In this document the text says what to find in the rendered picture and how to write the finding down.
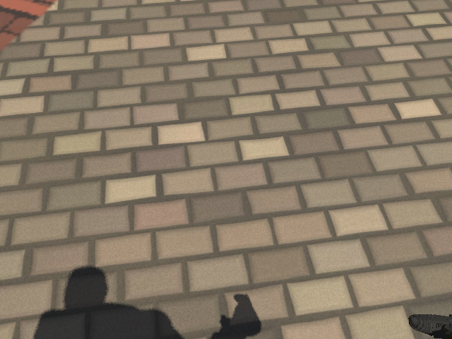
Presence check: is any right robot hand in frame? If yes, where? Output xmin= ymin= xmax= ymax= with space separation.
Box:
xmin=408 ymin=314 xmax=452 ymax=339

